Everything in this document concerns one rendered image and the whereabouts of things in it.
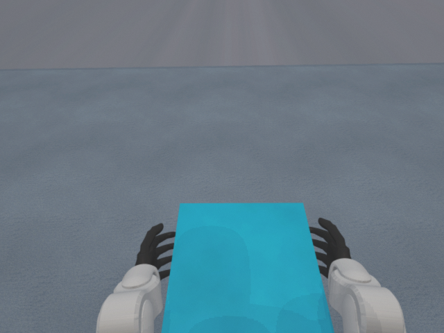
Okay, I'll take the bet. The carton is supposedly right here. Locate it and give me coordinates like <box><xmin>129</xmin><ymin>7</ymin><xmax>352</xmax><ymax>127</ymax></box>
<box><xmin>161</xmin><ymin>203</ymin><xmax>334</xmax><ymax>333</ymax></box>

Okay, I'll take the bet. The left robot forearm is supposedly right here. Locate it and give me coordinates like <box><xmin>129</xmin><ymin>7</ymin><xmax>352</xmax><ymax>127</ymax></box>
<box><xmin>96</xmin><ymin>264</ymin><xmax>163</xmax><ymax>333</ymax></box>

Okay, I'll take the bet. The left robot hand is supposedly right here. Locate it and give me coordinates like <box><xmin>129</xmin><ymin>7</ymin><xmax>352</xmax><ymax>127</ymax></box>
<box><xmin>135</xmin><ymin>223</ymin><xmax>176</xmax><ymax>281</ymax></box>

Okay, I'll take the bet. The right robot hand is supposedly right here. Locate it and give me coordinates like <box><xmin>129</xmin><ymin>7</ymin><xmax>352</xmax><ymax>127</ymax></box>
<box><xmin>309</xmin><ymin>218</ymin><xmax>351</xmax><ymax>279</ymax></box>

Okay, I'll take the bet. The right robot forearm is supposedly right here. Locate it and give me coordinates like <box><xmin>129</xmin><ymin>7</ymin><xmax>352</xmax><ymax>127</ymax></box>
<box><xmin>328</xmin><ymin>258</ymin><xmax>406</xmax><ymax>333</ymax></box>

